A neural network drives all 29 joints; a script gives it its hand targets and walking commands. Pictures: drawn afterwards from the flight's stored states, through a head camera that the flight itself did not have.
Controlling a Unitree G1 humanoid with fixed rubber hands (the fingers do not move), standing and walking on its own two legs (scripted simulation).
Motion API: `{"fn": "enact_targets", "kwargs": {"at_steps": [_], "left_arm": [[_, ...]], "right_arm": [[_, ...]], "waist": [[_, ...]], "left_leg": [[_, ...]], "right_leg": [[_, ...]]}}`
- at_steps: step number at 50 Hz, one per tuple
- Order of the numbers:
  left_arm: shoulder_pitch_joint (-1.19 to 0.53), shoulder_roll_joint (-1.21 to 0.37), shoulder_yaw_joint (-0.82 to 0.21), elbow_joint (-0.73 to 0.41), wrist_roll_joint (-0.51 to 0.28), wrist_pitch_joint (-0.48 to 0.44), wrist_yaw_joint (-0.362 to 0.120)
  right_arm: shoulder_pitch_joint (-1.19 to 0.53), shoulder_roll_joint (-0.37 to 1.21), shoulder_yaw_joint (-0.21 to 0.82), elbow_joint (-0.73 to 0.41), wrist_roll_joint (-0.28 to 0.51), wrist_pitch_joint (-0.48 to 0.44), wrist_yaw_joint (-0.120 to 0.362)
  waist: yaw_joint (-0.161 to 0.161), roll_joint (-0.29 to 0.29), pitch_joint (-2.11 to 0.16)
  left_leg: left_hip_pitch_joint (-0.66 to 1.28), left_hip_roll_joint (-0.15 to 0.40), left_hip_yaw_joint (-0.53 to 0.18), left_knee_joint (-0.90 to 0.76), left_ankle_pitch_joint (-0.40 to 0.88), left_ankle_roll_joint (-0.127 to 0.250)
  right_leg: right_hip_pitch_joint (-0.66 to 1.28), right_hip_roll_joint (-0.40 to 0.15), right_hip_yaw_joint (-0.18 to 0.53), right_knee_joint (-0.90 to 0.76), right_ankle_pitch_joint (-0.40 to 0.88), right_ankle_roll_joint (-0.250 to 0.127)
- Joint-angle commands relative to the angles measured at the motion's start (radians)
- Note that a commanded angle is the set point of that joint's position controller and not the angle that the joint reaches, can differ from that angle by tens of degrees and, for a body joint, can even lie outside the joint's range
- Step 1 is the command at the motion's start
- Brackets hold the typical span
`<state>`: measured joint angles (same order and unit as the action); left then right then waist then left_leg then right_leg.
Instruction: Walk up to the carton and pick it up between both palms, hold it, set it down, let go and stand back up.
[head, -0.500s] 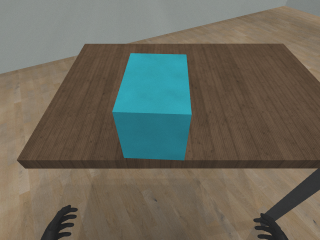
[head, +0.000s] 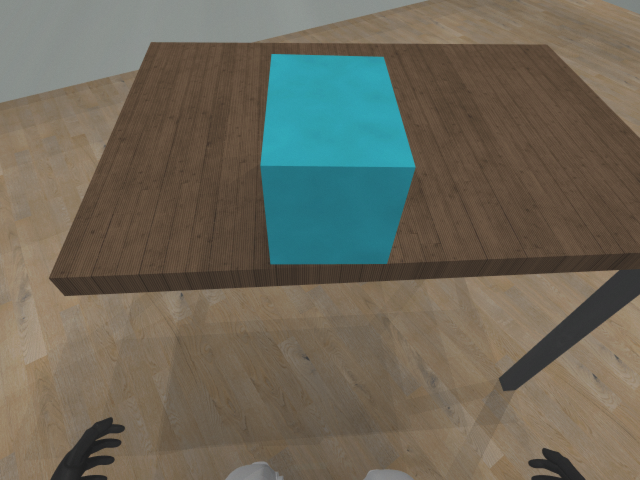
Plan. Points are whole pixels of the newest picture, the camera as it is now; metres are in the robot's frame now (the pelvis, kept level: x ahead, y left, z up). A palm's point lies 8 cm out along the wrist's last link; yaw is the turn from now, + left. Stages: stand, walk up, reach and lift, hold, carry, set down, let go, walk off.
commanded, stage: walk up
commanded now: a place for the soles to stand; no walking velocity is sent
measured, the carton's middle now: (328, 157) +0.52 -0.01 +0.11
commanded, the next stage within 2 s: none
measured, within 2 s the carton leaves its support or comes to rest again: neither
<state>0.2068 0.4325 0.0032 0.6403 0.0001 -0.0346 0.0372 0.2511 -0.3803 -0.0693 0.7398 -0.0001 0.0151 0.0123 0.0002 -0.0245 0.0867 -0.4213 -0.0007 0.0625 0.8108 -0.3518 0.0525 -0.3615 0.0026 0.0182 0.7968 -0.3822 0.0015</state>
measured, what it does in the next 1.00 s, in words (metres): shifts its weight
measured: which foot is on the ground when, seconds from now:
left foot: down 0.00-0.92, up 0.94-1.00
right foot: down 0.00-1.00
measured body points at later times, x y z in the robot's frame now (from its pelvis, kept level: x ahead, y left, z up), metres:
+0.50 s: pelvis -0.01 +0.00 +0.00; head +0.01 +0.00 +0.45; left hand +0.14 +0.31 -0.07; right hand +0.11 -0.31 -0.10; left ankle +0.05 +0.09 -0.70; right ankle +0.02 -0.13 -0.70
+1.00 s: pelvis +0.01 -0.06 +0.00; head +0.03 -0.06 +0.45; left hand +0.15 +0.25 -0.08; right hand +0.09 -0.40 -0.10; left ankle +0.05 +0.09 -0.68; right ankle +0.05 -0.15 -0.70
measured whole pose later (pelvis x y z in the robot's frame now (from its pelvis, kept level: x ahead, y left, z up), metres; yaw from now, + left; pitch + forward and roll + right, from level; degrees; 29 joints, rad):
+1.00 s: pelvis +0.01 -0.06 +0.00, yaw +1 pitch -3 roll +2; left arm 0.24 0.44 0.00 0.65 0.00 -0.05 -0.02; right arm 0.32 -0.44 -0.06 0.78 0.00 -0.05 0.01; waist 0.00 -0.03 0.09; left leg -0.45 0.00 -0.03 0.98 -0.48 0.03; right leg -0.39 0.02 -0.01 0.86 -0.40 -0.05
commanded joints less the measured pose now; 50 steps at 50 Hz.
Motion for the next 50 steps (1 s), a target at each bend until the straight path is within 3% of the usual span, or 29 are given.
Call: {"fn": "enact_targets", "kwargs": {"at_steps": [1,3,4,5,6,7,9,12,15,16,19,21,22,24,28,31,32,33,34,35,36,38,42,44,45,46,47,48,50], "left_arm": [[0.024,0.271,0.103,0.034,0.049,-0.044,-0.012],[-0.06,0.219,0.086,0.023,0.041,-0.034,-0.02],[-0.081,0.176,0.072,0.015,0.036,-0.027,-0.025],[-0.048,0.127,0.068,0.014,0.023,-0.015,-0.027],[-0.013,0.145,0.069,0.031,0.024,-0.005,-0.022],[0.022,0.178,0.074,0.044,0.022,0.001,-0.023],[0.049,0.179,0.081,0.057,0.021,-0.003,-0.031],[0.124,0.158,0.082,0.078,0.028,-0.02,-0.032],[0.065,0.243,0.093,0.059,0.044,-0.038,-0.024],[0.023,0.256,0.093,0.051,0.042,-0.039,-0.024],[-0.06,0.193,0.065,0.028,0.035,-0.035,-0.028],[-0.012,0.149,0.06,0.038,0.024,-0.027,-0.029],[0.02,0.162,0.063,0.049,0.024,-0.022,-0.026],[0.058,0.164,0.066,0.063,0.023,-0.025,-0.025],[0.01,0.202,0.074,0.047,0.03,-0.047,-0.023],[-0.033,0.191,0.059,0.035,0.025,-0.046,-0.02],[-0.036,0.179,0.058,0.034,0.019,-0.041,-0.019],[-0.009,0.196,0.08,-0.002,0.035,-0.023,-0.039],[-0.016,0.19,0.086,-0.01,0.041,-0.011,-0.044],[-0.028,0.208,0.09,-0.022,0.045,-0.001,-0.044],[-0.029,0.219,0.091,-0.02,0.048,0.001,-0.048],[0.006,0.225,0.103,-0.01,0.049,-0.006,-0.055],[0.065,0.205,0.112,0.005,0.041,-0.007,-0.076],[0.156,0.196,0.112,0.047,0.031,-0.017,-0.07],[0.255,0.2,0.121,0.086,0.033,-0.027,-0.061],[0.331,0.258,0.137,0.103,0.046,-0.039,-0.048],[0.253,0.335,0.142,0.057,0.048,-0.046,-0.037],[0.196,0.374,0.151,0.04,0.039,-0.043,-0.032],[0.11,0.305,0.131,0.029,0.031,-0.05,-0.024]], "right_arm": [[-0.058,-0.203,-0.044,-0.077,-0.022,-0.04,-0.012],[0.027,-0.195,-0.042,-0.034,-0.023,-0.057,-0.004],[0.056,-0.217,-0.05,-0.024,-0.03,-0.069,-0.002],[0.075,-0.272,-0.061,-0.022,-0.04,-0.084,-0.003],[0.068,-0.304,-0.065,-0.023,-0.044,-0.087,-0.003],[0.036,-0.311,-0.066,-0.026,-0.042,-0.084,-0.005],[-0.031,-0.294,-0.053,-0.048,-0.045,-0.079,-0.01],[-0.072,-0.254,-0.038,-0.058,-0.037,-0.064,-0.004],[-0.049,-0.195,-0.034,-0.045,-0.021,-0.048,-0.001],[-0.039,-0.196,-0.035,-0.035,-0.022,-0.05,-0.001],[0.009,-0.211,-0.038,-0.008,-0.027,-0.074,0.005],[-0.012,-0.267,-0.046,-0.008,-0.032,-0.084,0.002],[-0.022,-0.272,-0.045,-0.008,-0.033,-0.083,0.002],[-0.072,-0.263,-0.035,-0.017,-0.031,-0.076,-0.001],[-0.071,-0.202,-0.023,-0.014,-0.012,-0.069,-0.002],[-0.041,-0.215,-0.025,0.0,-0.011,-0.072,0.0],[-0.056,-0.226,-0.026,-0.001,-0.012,-0.074,0.0],[0.037,-0.3,-0.06,-0.009,-0.017,-0.098,-0.006],[0.095,-0.354,-0.079,0.009,-0.022,-0.107,-0.01],[0.128,-0.382,-0.094,0.015,-0.027,-0.109,-0.016],[0.112,-0.387,-0.096,0.008,-0.028,-0.112,-0.022],[0.088,-0.364,-0.09,-0.008,-0.03,-0.114,-0.027],[0.045,-0.372,-0.084,-0.049,-0.036,-0.114,-0.02],[-0.033,-0.341,-0.064,-0.074,-0.03,-0.097,-0.012],[-0.074,-0.275,-0.047,-0.081,-0.031,-0.085,-0.012],[-0.055,-0.175,-0.018,-0.092,-0.027,-0.076,-0.014],[-0.035,-0.145,-0.004,-0.11,-0.017,-0.072,-0.024],[-0.036,-0.259,-0.033,-0.09,-0.01,-0.071,-0.035],[0.056,-0.281,-0.035,-0.041,-0.009,-0.075,-0.029]], "waist": [[0.014,-0.099,-0.043],[-0.045,-0.068,-0.042],[-0.063,-0.018,-0.055],[-0.049,0.128,-0.066],[-0.04,0.13,-0.048],[-0.021,0.086,-0.034],[0.0,0.109,-0.02],[0.046,0.087,-0.057],[0.012,-0.072,-0.026],[-0.005,-0.089,-0.012],[-0.049,-0.025,-0.068],[-0.014,0.091,-0.096],[-0.001,0.093,-0.092],[0.025,0.071,-0.084],[-0.004,-0.009,-0.117],[-0.024,-0.01,-0.159],[-0.019,0.014,-0.152],[-0.044,0.004,-0.193],[-0.064,0.12,-0.145],[-0.088,0.15,-0.1],[-0.082,0.126,-0.043],[-0.059,0.078,-0.045],[-0.032,0.198,-0.073],[0.037,0.194,-0.074],[0.107,0.108,-0.092],[0.139,-0.172,-0.073],[0.1,-0.25,-0.013],[0.085,-0.079,-0.016],[0.026,0.015,-0.024]], "left_leg": [[-0.031,0.023,-0.105,0.043,-0.19,-0.015],[0.139,0.03,-0.11,-0.124,-0.134,0.012],[0.229,0.085,-0.226,-0.276,-0.152,0.035],[0.241,0.226,-0.475,-0.446,-0.259,0.072],[0.2,0.33,-0.606,-0.506,-0.297,0.127],[0.11,0.347,-0.601,-0.517,-0.347,0.164],[0.031,0.292,-0.484,-0.48,-0.313,0.153],[-0.116,0.193,-0.284,-0.374,-0.248,0.081],[-0.088,0.025,-0.138,-0.073,-0.172,-0.02],[-0.025,0.013,-0.11,-0.022,-0.128,-0.02],[0.203,0.066,-0.174,-0.213,-0.095,0.023],[0.187,0.217,-0.408,-0.372,-0.196,0.092],[0.147,0.263,-0.45,-0.395,-0.198,0.121],[0.061,0.245,-0.372,-0.351,-0.108,0.112],[0.062,0.075,-0.15,-0.152,0.062,0.006],[0.192,0.093,-0.163,-0.164,0.128,0.025],[0.177,0.115,-0.198,-0.199,0.112,0.039],[0.275,0.186,-0.351,-0.261,-0.145,0.104],[0.351,0.314,-0.554,-0.391,-0.302,0.166],[0.377,0.399,-0.673,-0.475,-0.366,0.223],[0.344,0.417,-0.694,-0.496,-0.379,0.242],[0.284,0.38,-0.614,-0.452,-0.282,0.224],[0.137,0.325,-0.448,-0.407,-0.181,0.199],[-0.077,0.258,-0.292,-0.321,-0.167,0.148],[-0.22,0.178,-0.183,-0.129,-0.171,0.089],[-0.338,0.041,-0.048,0.223,-0.212,0.014],[-0.47,-0.078,-0.095,0.351,-0.264,-0.038],[-0.381,-0.03,-0.212,0.331,-0.233,-0.018],[-0.335,0.017,-0.212,0.302,-0.121,-0.025]], "right_leg": [[-0.02,-0.312,0.508,-0.4,-0.141,-0.268],[-0.138,-0.208,0.316,-0.301,-0.12,-0.207],[-0.227,-0.125,0.209,-0.187,-0.114,-0.135],[-0.262,-0.008,0.052,0.037,-0.121,-0.067],[-0.278,-0.004,0.039,0.112,-0.191,-0.047],[-0.206,-0.026,0.058,0.14,-0.2,-0.048],[-0.103,-0.029,0.016,0.078,-0.155,-0.058],[0.154,-0.003,-0.018,-0.136,-0.009,-0.085],[-0.001,-0.207,0.44,-0.407,-0.397,-0.185],[-0.072,-0.247,0.479,-0.435,-0.361,-0.212],[-0.181,-0.138,0.256,-0.279,-0.137,-0.127],[-0.153,-0.023,0.069,-0.053,-0.055,-0.066],[-0.116,-0.023,0.027,-0.027,-0.088,-0.056],[-0.003,-0.024,0.023,-0.099,-0.048,-0.067],[0.023,-0.131,0.251,-0.25,0.072,-0.141],[-0.05,-0.122,0.207,-0.193,0.174,-0.127],[-0.046,-0.091,0.162,-0.164,0.157,-0.105],[-0.146,-0.03,0.108,-0.02,-0.046,-0.1],[-0.319,0.004,0.011,0.138,-0.183,-0.075],[-0.427,-0.025,0.033,0.229,-0.235,-0.056],[-0.454,-0.054,0.061,0.249,-0.197,-0.054],[-0.394,-0.067,0.053,0.219,-0.163,-0.051],[-0.199,-0.04,-0.023,0.13,-0.116,-0.05],[0.082,-0.017,-0.059,-0.051,0.029,-0.067],[0.274,0.007,-0.035,-0.159,0.029,-0.067],[0.317,-0.136,0.293,-0.411,-0.213,-0.076],[0.231,-0.315,0.708,-0.562,-0.264,-0.131],[0.162,-0.38,0.78,-0.556,-0.24,-0.197],[0.222,-0.327,0.604,-0.451,0.004,-0.157]]}}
